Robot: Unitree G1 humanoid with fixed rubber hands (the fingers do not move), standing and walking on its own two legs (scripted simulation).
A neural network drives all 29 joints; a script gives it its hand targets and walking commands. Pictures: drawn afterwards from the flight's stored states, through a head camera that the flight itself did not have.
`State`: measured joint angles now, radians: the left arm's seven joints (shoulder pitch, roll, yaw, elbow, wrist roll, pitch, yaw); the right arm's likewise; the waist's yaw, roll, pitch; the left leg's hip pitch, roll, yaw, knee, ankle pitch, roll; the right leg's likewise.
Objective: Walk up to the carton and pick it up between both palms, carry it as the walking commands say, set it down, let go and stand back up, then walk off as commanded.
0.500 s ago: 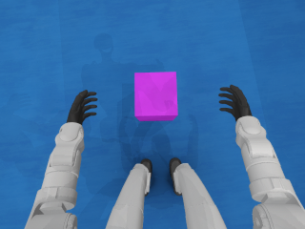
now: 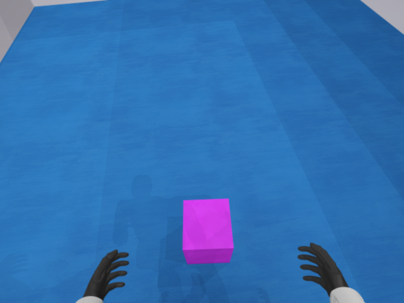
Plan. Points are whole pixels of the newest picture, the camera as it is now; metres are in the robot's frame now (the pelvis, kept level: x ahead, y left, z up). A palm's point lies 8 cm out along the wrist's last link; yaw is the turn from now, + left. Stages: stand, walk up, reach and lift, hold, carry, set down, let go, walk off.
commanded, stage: let go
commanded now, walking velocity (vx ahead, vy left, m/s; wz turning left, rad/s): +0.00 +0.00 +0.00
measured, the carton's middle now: (207, 232) +0.45 +0.01 -0.65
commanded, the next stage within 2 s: stand in 0.40 s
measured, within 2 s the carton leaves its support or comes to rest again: neither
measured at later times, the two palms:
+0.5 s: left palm (88, 301) +0.14 +0.25 -0.07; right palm (348, 283) +0.16 -0.26 -0.07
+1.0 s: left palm out of the picture +0.10 +0.28 -0.08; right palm out of the picture +0.12 -0.30 -0.07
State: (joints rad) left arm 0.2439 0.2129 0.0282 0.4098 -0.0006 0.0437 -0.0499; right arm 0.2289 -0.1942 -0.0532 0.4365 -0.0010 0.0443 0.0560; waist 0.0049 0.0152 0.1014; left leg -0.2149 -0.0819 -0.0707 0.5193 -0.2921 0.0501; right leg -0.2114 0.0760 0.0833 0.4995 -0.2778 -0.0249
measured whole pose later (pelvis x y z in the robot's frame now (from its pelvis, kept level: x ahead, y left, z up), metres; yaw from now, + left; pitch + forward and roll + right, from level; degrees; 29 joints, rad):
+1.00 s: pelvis +0.00 -0.01 +0.00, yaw +0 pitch -3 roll +0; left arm 0.28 0.34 0.04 0.80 0.04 -0.04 0.00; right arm 0.25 -0.33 -0.05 0.80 -0.03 -0.04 -0.01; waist 0.01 0.00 -0.12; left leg -0.15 -0.08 -0.08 0.49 -0.28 0.04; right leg -0.15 0.08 0.08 0.48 -0.27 -0.04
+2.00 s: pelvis -0.05 -0.01 +0.01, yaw +0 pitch -4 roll +0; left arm 0.18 0.36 0.01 1.05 0.02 -0.04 0.00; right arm 0.17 -0.37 0.00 1.04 -0.02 -0.04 -0.01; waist 0.01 0.00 0.00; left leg -0.17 -0.07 -0.07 0.41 -0.17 0.04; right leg -0.17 0.08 0.09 0.39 -0.15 -0.03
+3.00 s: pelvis -0.11 -0.03 -0.02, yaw +0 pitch -3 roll +2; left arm 0.21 0.27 0.03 1.03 0.05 0.06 0.02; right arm 0.10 -0.29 -0.02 0.98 -0.03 0.07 -0.04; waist 0.02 0.02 0.10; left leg -0.39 -0.08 -0.06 0.64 -0.24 0.01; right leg -0.40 0.04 0.02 0.67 -0.21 -0.04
